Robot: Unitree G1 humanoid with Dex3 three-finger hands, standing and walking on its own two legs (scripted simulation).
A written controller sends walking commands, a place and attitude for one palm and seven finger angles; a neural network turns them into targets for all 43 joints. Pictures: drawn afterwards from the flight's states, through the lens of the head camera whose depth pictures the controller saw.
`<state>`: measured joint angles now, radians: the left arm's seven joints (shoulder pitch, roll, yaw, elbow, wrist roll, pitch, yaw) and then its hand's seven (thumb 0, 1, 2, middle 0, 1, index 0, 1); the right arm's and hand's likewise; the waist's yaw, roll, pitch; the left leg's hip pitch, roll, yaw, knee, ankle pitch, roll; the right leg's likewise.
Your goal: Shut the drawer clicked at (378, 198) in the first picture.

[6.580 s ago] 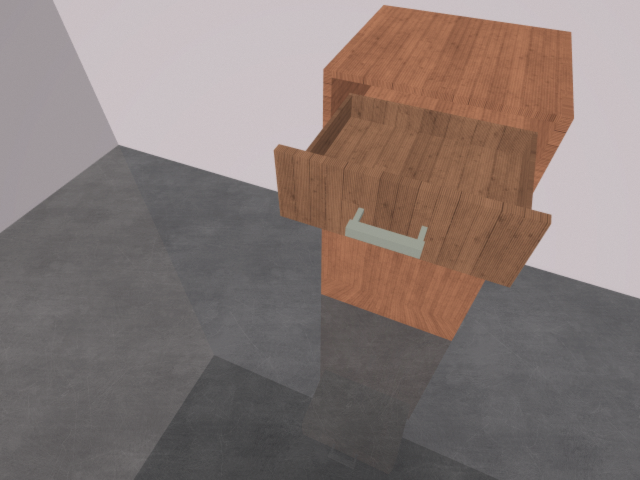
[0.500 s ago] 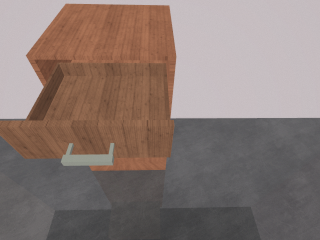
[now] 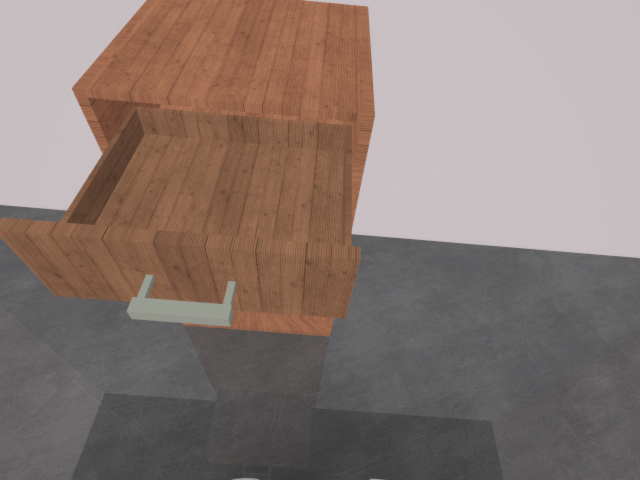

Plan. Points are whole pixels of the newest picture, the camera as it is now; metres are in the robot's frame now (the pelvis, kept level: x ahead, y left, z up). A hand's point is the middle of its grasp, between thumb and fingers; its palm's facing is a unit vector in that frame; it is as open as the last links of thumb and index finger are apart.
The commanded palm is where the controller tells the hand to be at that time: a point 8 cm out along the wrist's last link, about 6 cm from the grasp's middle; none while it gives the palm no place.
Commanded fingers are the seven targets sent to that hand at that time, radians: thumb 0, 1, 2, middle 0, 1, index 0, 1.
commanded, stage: come to a stop and stand still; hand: left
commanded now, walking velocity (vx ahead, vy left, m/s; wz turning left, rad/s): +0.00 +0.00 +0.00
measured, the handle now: (185, 298) +0.33 +0.20 +0.00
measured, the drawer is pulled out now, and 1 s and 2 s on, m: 0.28 0.28 0.28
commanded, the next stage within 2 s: look again from close up in 0.38 s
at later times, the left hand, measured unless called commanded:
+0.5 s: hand out of the picture -0.04 +0.16 -0.17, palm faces +0.00 -0.99 -0.17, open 7.4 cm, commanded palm none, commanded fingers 0.00 0.90 0.90 -0.20 -0.30 -0.20 -0.30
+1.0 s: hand out of the picture +0.06 +0.20 -0.16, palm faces -0.04 -0.97 -0.23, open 7.4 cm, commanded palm none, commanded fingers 0.00 0.90 0.90 -0.20 -0.30 -0.20 -0.30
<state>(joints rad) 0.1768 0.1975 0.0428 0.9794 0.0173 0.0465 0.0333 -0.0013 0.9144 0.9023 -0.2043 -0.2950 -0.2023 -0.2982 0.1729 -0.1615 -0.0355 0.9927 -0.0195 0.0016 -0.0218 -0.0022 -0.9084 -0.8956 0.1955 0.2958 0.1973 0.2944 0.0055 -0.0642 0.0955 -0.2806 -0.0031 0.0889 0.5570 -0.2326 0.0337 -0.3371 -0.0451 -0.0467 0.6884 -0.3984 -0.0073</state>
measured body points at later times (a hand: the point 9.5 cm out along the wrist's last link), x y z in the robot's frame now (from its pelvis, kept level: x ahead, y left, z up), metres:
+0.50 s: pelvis -0.02 -0.01 +0.01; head +0.00 -0.01 +0.46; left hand -0.04 +0.21 -0.15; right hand +0.00 -0.25 -0.15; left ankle +0.03 +0.10 -0.73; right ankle -0.03 -0.12 -0.73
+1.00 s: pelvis +0.00 +0.01 +0.01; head +0.02 +0.01 +0.46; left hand +0.07 +0.25 -0.14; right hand +0.04 -0.22 -0.15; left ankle +0.03 +0.10 -0.73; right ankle -0.03 -0.12 -0.73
